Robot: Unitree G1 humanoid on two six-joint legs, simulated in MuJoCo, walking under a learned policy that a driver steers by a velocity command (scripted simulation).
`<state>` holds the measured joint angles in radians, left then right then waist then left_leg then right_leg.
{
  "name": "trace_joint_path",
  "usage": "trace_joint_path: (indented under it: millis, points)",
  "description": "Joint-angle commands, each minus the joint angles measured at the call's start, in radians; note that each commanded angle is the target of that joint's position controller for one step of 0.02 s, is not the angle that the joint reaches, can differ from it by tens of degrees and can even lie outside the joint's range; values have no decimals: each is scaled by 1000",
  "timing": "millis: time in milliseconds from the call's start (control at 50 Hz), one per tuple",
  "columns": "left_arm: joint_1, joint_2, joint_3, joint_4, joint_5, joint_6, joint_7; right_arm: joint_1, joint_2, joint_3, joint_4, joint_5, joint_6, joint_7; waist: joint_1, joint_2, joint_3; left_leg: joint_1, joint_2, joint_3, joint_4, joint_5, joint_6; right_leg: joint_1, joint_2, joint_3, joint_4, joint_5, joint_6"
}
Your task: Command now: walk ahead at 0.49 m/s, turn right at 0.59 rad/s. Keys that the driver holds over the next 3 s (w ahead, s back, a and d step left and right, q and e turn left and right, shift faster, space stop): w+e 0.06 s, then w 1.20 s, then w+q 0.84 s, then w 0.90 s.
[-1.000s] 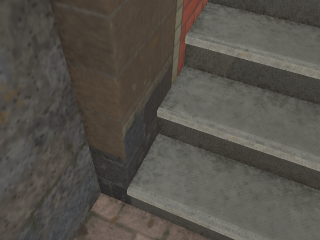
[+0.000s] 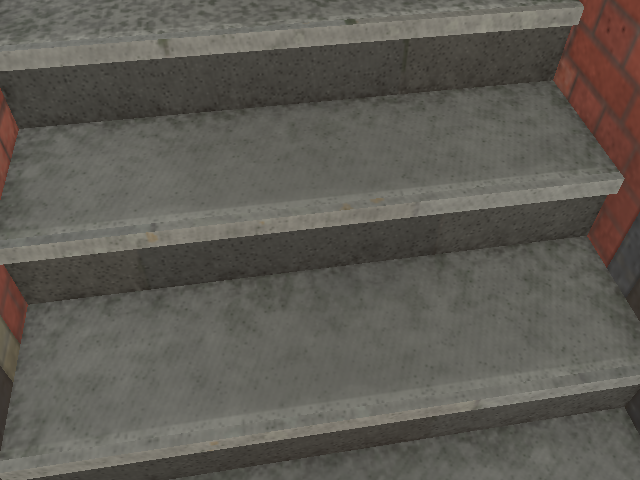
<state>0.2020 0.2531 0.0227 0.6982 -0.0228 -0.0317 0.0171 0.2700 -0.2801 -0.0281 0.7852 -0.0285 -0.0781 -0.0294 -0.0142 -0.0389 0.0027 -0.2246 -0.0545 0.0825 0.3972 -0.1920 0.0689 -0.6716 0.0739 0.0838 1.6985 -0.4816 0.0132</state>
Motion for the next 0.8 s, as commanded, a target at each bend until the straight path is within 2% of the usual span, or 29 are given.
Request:
trace_joint_path:
  millis: [20, 60, 80, 140, 180, 200, 220, 240, 260, 300, 320, 340, 360, 380, 400, 420, 440, 460, 500, 520, 540, 600, 660, 680, 700, 740, 760, 780, 800]
  points:
    - [-46, -56, -43, -161, -7, 0, 3, 57, -33, 4, 0, -10, -1, -3, 27, 61, 121, 22, 341, -261, -225, -40, 182, -469, -93, 14, 372, 61, 14]
    - [-73, -115, -71, -223, -10, 16, 13, 152, -27, 6, 50, -2, 12, -2, 33, 84, 68, 109, 389, -234, -216, -63, 167, -678, -103, 55, 626, 31, -1]
    - [-116, -128, -83, -236, -10, 5, 9, 152, -28, 3, 70, 17, 17, -1, 37, 52, 73, 94, 361, -184, -206, -90, 129, -717, -111, 58, 532, 55, -8]
    - [-225, -165, -109, -272, 8, -6, -15, 227, -15, 12, 110, 2, 27, 7, -6, 57, 62, 79, 314, -123, -194, 11, 99, -776, -115, -5, 477, 166, 2]
    - [-331, -153, -128, -347, 14, -16, -35, 236, 9, 33, 130, 28, 40, -12, -10, 94, 40, -30, 235, -74, -213, 121, 96, -643, -156, -95, 167, 262, 21]
    - [-366, -148, -129, -371, 21, -24, -42, 278, -7, 32, 138, 31, 46, -24, -27, 102, -6, -9, 250, -76, -244, 188, 110, -551, -170, -144, 41, 311, 29]
    - [-438, -193, -167, -431, 25, -33, -46, 291, -109, 7, 144, 57, 52, -47, -31, 102, -37, -71, 319, -94, -429, 305, 150, -326, -184, -229, -199, 130, 11]
    - [-486, -172, -164, -452, 7, -36, -44, 346, -110, 5, 172, 72, 55, -48, -48, 102, -29, -48, 306, -81, -468, 378, 141, -152, -170, -285, -371, 69, -8]
    - [-413, -133, -133, -414, 11, -48, -48, 364, -146, 5, 194, 58, 35, -31, -12, 175, -101, 61, 322, -59, -375, 951, 156, 14, -71, -390, -365, -50, -55]
    - [-93, 1, -65, -324, 6, -41, -45, 292, -221, -4, 194, 27, 22, -9, 181, 347, -312, 393, 363, -17, -30, 1902, 137, 175, 18, -321, -535, -2, -147]
    - [55, 92, -25, -267, 13, -42, -41, 211, -233, -16, 166, 26, 14, -9, 255, 389, -406, 363, 357, -44, 167, 1969, 119, 344, -9, -139, -655, 86, -196]
    - [207, 171, 16, -170, 41, -34, -28, 275, -136, -10, 136, 28, -14, 17, 235, 78, -536, -80, 218, -86, 514, 1706, 83, 732, -211, 394, -848, -54, -337]
    - [346, 148, 28, -54, 68, 31, 15, 121, -160, -55, 64, 31, -51, 73, 254, -152, -477, -256, 11, -101, 898, 169, 25, 697, -307, 763, -1267, -202, -305]
    - [193, 152, 40, -26, 55, 48, 21, 123, -64, -50, 59, -12, -56, 98, 157, -123, -411, -440, 16, -297, 1342, 58, 32, 630, -371, 856, -1366, -348, -291]
    - [86, 111, 36, -2, 62, 36, 9, 52, 57, -24, -2, -21, -38, 86, 77, -35, -187, -570, 58, -248, 1493, 89, 36, 437, -361, 693, -1339, -366, -263]
    - [158, 15, -11, 89, 82, -28, -63, -23, 45, -7, 9, -17, -25, 105, 123, 26, 183, -781, 2, -370, 1589, 213, 112, 206, -289, 426, -1234, -132, -312]
    - [114, -52, -12, 148, 87, -50, -78, -6, 97, 7, -29, -24, -11, 112, 51, 31, 108, -787, 7, -368, 1606, 179, 166, 210, -271, 288, -1239, 28, -310]
    - [53, -106, -28, 182, 120, -53, -90, 50, 162, 31, -42, -9, 8, 113, -38, 29, 37, -797, 14, -386, 1634, 227, 207, 183, -253, 210, -1253, 176, -278]
    - [-3, -99, -19, 199, 117, -63, -110, 98, 72, 13, -44, 2, 35, 119, -88, 30, -17, -869, 44, -296, 1602, 204, 190, 222, -237, 51, -1317, 286, -272]
    - [21, -96, -25, 216, 115, -70, -108, 57, 76, 15, -46, 2, 40, 115, -89, 5, -44, -926, 55, -256, 1664, 185, 184, 225, -234, 54, -1346, 240, -279]
    - [111, -92, -29, 255, 132, -73, -98, 27, 80, 26, -37, 11, 44, 117, -65, -102, -54, -1047, 46, -198, 1934, 106, 185, 299, -244, 78, -1368, 259, -295]
    - [234, -112, -62, 357, 180, -68, -98, -110, 127, 75, -82, -8, 47, 102, -54, -2, -17, -1348, 69, -225, 2019, 114, 217, 376, -259, 83, -1373, 199, -262]
    - [258, -51, -63, 357, 196, -83, -108, -326, 51, 69, -171, 15, 60, 99, -9, 9, -73, -1166, 165, -55, 1635, 233, 155, 253, -209, -59, -1440, 234, -232]
    - [327, -64, -35, 400, 15, -106, -33, -487, 233, 95, -227, 11, 52, 36, 44, 10, 109, -1097, 110, 42, 1587, 36, 54, 220, -235, -20, -1590, 185, -180]
    - [386, -29, -30, 409, -8, -110, 11, -497, 223, 107, -250, 9, 60, 20, 62, 3, 108, -970, 163, 80, 1449, -18, 25, 228, -267, 23, -1728, 291, -199]
    - [378, 22, -9, 398, -15, -94, 47, -451, 209, 107, -230, 13, 69, 21, 59, -11, 32, -776, 158, 113, 1157, -153, 50, 433, -270, -77, -1761, 630, -182]
    - [240, 40, -50, 362, 120, -77, -117, -509, 132, 108, -261, 16, 134, 101, -55, -186, -124, -641, 66, 46, 1080, -212, 66, 334, -355, -69, -1614, 1106, -316]
    - [228, 116, -23, 343, 93, -85, -168, -427, 95, 87, -229, -6, 160, 130, -76, -175, -142, -638, 19, 93, 1020, -220, 40, 488, -376, -94, -1516, 1466, -361]
    - [229, 156, -5, 347, 77, -92, -182, -393, 66, 77, -214, -10, 167, 137, -94, -185, -164, -653, -32, 139, 869, -313, 32, 614, -398, -92, -1452, 1703, -403]
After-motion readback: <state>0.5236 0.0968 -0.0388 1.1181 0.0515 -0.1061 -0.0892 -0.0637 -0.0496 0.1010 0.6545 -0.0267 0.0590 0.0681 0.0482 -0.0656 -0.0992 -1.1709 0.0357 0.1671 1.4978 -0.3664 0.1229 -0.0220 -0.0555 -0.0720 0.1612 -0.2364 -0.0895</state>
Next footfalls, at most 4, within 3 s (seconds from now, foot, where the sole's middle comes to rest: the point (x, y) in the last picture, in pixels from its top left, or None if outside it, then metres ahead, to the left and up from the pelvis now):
0.30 right None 0.31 -0.17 -0.60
0.84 left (340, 352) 0.60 -0.02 -0.43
1.34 right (463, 142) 0.95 -0.25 -0.26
1.80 left None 1.20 -0.01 -0.08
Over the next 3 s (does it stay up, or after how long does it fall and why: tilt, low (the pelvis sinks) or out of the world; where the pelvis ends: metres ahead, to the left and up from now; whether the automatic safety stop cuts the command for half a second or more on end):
stays up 1.70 0.07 0.98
